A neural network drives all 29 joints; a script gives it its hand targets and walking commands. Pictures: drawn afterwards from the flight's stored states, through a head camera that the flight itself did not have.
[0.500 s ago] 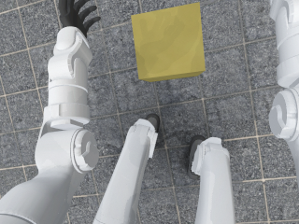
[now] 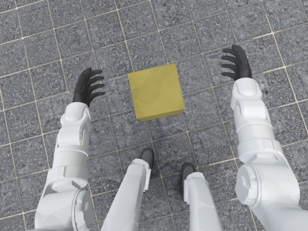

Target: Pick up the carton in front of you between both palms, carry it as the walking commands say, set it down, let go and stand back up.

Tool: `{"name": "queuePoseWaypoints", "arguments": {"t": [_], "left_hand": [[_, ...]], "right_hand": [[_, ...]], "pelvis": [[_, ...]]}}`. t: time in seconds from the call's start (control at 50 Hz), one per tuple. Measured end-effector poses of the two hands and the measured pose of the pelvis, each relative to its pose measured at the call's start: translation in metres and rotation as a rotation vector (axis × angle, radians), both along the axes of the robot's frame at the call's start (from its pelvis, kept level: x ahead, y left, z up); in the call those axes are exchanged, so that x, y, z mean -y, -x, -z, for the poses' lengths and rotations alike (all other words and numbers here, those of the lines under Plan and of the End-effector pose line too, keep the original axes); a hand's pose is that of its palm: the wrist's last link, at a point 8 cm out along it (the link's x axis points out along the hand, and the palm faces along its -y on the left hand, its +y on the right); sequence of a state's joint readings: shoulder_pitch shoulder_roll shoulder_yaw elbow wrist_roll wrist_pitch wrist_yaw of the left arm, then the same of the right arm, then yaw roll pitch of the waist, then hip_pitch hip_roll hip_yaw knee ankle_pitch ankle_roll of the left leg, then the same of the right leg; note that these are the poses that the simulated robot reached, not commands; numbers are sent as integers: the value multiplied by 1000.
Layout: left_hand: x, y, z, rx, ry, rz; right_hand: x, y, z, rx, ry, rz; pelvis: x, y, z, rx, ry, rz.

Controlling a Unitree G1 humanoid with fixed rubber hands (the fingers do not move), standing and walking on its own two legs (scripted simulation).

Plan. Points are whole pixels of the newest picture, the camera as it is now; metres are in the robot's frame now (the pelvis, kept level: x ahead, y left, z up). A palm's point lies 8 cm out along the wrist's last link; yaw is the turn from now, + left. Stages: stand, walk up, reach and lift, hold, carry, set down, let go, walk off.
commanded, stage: let go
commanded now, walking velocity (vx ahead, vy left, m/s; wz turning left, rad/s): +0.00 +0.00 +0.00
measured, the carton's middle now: (157, 96) +0.48 +0.11 -0.56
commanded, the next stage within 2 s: stand in 1.20 s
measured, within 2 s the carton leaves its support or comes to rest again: neither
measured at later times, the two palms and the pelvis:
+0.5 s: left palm (40, 170) +0.22 +0.26 +0.01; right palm (280, 143) +0.34 -0.17 -0.02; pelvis +0.06 +0.01 +0.08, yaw +3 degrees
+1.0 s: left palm (50, 167) +0.23 +0.23 +0.02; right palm out of the picture +0.24 -0.24 +0.02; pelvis +0.08 -0.02 +0.09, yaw +3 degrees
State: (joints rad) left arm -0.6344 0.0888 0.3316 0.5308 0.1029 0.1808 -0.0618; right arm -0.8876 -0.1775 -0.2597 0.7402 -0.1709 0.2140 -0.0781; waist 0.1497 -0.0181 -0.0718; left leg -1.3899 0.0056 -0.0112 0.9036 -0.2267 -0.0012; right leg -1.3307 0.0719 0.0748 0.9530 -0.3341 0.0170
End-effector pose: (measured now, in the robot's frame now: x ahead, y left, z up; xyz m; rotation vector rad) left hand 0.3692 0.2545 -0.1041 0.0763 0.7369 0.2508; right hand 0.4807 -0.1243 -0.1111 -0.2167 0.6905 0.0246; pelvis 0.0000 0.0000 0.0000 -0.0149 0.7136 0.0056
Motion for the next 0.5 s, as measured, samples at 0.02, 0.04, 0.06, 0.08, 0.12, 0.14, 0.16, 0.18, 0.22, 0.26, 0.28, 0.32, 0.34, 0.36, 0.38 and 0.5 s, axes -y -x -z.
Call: {"name": "queuePoseWaypoints", "arguments": {"t": [0.02,0.04,0.06,0.08,0.12,0.14,0.16,0.18,0.22,0.26,0.28,0.32,0.34,0.36,0.38,0.5], "left_hand": [[-1,6,-6,-10,-2,23],[-2,12,-12,-19,-5,44],[-4,18,-18,-27,-7,63],[-6,24,-25,-33,-9,79],[-11,36,-36,-45,-11,104],[-13,43,-41,-50,-11,113],[-15,50,-46,-55,-11,120],[-16,56,-51,-59,-10,125],[-19,71,-59,-64,-7,129],[-20,85,-68,-67,-5,126],[-19,92,-72,-67,-4,123],[-18,106,-80,-68,-3,115],[-16,113,-84,-68,-2,112],[-15,119,-89,-69,-2,108],[-13,126,-93,-69,-1,105],[-1,152,-112,-81,2,89]], "right_hand": [[2,10,-5,-1,3,17],[4,20,-10,-1,6,32],[6,29,-15,-1,8,44],[8,37,-20,-2,10,54],[11,52,-30,-4,13,67],[12,58,-35,-5,14,69],[13,64,-40,-6,14,69],[14,69,-44,-8,14,67],[16,78,-52,-11,13,60],[18,87,-60,-13,13,49],[20,91,-63,-15,13,44],[23,100,-70,-19,13,35],[25,104,-73,-21,12,30],[27,109,-76,-24,12,27],[29,114,-79,-27,12,24],[50,145,-95,-43,12,19]], "pelvis": [[-2,-2,-5,21,1,1],[-3,-3,-10,42,2,1],[-5,-5,-14,65,3,1],[-7,-7,-19,87,4,0],[-10,-11,-27,132,5,-3],[-11,-14,-30,154,5,-5],[-12,-16,-34,175,5,-7],[-14,-19,-37,196,5,-10],[-16,-24,-43,236,4,-17],[-17,-30,-48,274,2,-24],[-18,-33,-51,292,1,-28],[-18,-39,-55,327,-2,-34],[-18,-42,-58,346,-4,-37],[-18,-45,-60,364,-6,-40],[-18,-48,-62,383,-8,-42],[-12,-63,-75,495,-25,-52]]}}
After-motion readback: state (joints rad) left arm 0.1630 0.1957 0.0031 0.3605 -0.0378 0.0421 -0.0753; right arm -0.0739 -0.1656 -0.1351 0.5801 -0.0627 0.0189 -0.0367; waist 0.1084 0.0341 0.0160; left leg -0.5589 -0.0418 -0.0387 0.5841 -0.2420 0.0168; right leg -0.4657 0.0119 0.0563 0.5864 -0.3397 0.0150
